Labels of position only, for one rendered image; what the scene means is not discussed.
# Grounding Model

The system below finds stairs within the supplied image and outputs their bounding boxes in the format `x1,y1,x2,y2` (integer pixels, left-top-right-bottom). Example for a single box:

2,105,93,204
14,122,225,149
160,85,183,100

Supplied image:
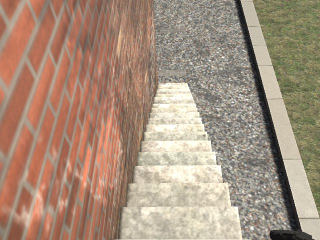
111,83,251,240

